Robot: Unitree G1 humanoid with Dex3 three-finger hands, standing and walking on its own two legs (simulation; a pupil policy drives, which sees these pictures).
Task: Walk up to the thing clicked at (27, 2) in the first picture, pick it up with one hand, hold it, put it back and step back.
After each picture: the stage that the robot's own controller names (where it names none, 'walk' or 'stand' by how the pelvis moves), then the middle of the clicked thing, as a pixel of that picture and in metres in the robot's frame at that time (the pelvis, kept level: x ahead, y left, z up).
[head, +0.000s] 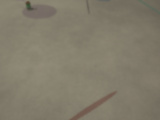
stand; (28, 6) +2.15 +0.70 -0.72
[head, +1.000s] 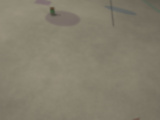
walk; (52, 11) +2.07 +0.30 -0.70
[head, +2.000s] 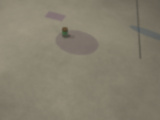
walk; (64, 32) +1.45 +0.09 -0.72
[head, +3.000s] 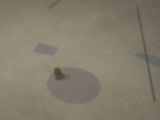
walk; (57, 74) +0.92 +0.16 -0.71
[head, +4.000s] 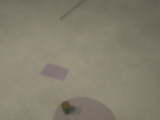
walk; (66, 108) +0.55 +0.16 -0.70
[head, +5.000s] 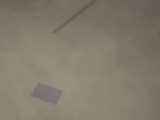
stand; out of the picture +0.35 +0.12 -0.70
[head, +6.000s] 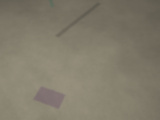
stand; out of the picture +0.34 +0.12 -0.73
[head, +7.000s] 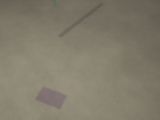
stand; out of the picture +0.33 +0.12 -0.73
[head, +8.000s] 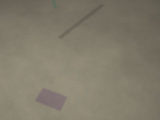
stand; out of the picture +0.32 +0.12 -0.73
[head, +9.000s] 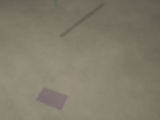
stand; out of the picture +0.32 +0.11 -0.73
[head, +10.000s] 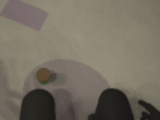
go down; (43, 77) +0.40 +0.14 -0.39
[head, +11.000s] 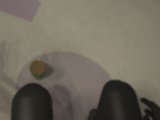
go down; (38, 70) +0.42 +0.15 -0.32
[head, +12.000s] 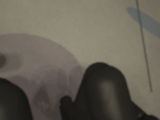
close in; out of the picture +0.41 +0.19 -0.23
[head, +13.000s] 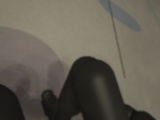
close; out of the picture +0.41 +0.21 -0.23
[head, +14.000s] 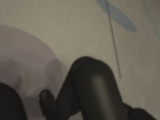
lift; out of the picture +0.41 +0.21 -0.23
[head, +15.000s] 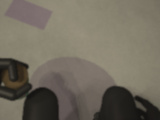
lift; (17, 83) +0.32 +0.20 -0.07
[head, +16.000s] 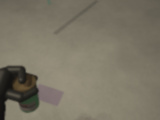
hold; (27, 93) +0.32 +0.17 +0.03
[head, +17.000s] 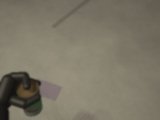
hold; (30, 98) +0.31 +0.17 -0.01
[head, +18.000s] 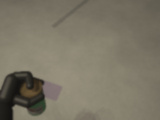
crouch; (34, 98) +0.31 +0.16 -0.01
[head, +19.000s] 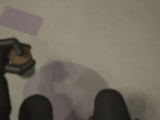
crouch; (23, 63) +0.41 +0.17 -0.10
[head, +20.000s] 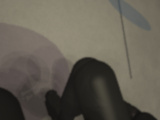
lower; out of the picture +0.43 +0.24 -0.23
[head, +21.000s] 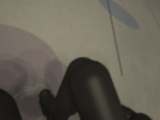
lower; out of the picture +0.43 +0.26 -0.24
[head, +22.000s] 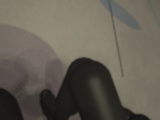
lower; out of the picture +0.43 +0.25 -0.24
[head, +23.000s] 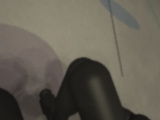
lower; out of the picture +0.43 +0.25 -0.24
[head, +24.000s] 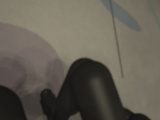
loosen; out of the picture +0.42 +0.24 -0.24
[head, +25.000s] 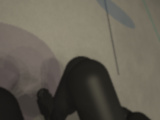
withdraw; out of the picture +0.42 +0.22 -0.24
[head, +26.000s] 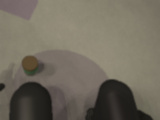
walk; (30, 66) +0.43 +0.18 -0.31
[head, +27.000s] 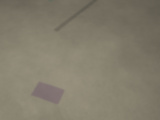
stand; out of the picture +0.35 +0.14 -0.66
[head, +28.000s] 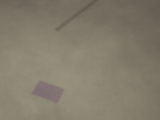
stand; out of the picture +0.37 +0.15 -0.67
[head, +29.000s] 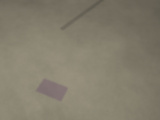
stand; out of the picture +0.37 +0.14 -0.69
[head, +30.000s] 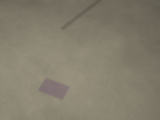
walk; out of the picture +0.38 +0.14 -0.72
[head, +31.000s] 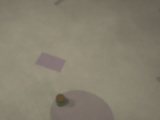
walk; (60, 100) +0.52 +0.09 -0.71
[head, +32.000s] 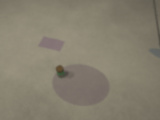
walk; (60, 71) +0.80 +0.21 -0.70
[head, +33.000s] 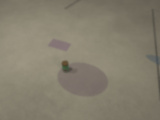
stand; (65, 66) +1.04 +0.15 -0.70
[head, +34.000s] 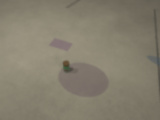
stand; (66, 66) +1.03 +0.13 -0.72
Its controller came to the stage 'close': yes
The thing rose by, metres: 0.71
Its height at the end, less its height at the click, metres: +0.00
